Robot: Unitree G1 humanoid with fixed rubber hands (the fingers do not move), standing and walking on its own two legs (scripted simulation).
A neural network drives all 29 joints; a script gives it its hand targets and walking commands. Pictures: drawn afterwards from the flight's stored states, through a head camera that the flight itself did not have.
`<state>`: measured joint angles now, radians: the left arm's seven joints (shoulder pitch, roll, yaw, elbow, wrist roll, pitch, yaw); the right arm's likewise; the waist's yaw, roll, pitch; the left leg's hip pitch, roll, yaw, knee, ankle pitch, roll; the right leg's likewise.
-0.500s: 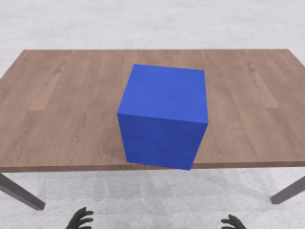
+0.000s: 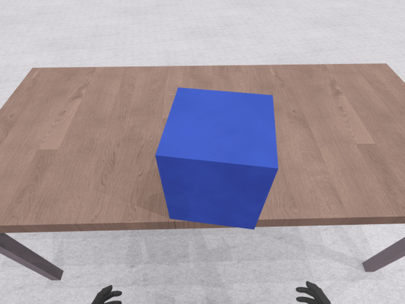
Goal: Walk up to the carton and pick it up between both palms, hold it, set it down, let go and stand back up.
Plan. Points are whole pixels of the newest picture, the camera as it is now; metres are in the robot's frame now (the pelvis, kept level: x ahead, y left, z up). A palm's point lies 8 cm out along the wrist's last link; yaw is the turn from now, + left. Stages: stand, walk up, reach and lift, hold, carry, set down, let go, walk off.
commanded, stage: stand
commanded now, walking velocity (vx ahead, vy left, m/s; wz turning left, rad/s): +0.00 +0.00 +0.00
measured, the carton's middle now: (217, 161) +0.42 -0.03 +0.02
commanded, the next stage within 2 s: walk up in 0.36 s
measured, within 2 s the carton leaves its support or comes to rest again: neither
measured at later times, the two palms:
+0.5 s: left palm out of the picture +0.10 +0.24 -0.11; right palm out of the picture +0.10 -0.23 -0.11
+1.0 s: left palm out of the picture +0.14 +0.29 -0.11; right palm out of the picture +0.06 -0.22 -0.12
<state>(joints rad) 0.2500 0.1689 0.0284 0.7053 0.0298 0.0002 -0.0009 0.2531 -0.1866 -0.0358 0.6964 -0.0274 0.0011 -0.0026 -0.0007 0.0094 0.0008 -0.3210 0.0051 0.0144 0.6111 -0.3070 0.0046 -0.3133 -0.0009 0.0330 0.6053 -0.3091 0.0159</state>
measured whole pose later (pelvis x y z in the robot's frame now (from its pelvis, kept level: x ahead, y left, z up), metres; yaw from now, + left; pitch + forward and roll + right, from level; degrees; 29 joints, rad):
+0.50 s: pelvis +0.01 +0.00 +0.00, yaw +0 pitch +1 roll +0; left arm 0.25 0.18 0.04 0.76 0.02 0.01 0.00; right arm 0.26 -0.18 -0.03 0.74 -0.02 0.00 -0.02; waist 0.00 0.02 0.01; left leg -0.30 0.00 0.01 0.58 -0.30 0.01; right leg -0.28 0.00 0.03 0.56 -0.30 0.02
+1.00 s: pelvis +0.00 +0.05 -0.01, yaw -12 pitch -2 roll +0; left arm 0.28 0.27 0.04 0.72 0.03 0.01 0.06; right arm 0.19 -0.27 0.01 0.72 -0.05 0.05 -0.01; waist 0.00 0.03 0.09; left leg -0.26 0.05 0.21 0.68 -0.38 0.06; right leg -0.45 0.06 0.05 1.06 -0.55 0.02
